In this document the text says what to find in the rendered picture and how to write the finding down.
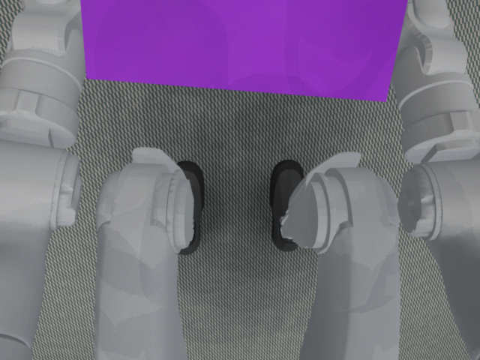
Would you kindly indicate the right robot foot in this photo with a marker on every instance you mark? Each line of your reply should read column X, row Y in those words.
column 285, row 177

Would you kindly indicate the robot left forearm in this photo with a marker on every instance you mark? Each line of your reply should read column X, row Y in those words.
column 42, row 74

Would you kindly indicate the robot right forearm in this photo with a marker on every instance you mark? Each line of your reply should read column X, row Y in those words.
column 441, row 119

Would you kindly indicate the robot left thigh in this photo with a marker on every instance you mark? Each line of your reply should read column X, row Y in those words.
column 136, row 310

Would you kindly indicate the carton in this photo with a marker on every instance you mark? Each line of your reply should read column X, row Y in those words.
column 322, row 48

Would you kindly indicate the left robot upper arm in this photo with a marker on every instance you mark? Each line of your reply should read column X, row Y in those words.
column 40, row 190

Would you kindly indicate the right robot upper arm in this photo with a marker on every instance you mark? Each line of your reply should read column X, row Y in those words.
column 440, row 202

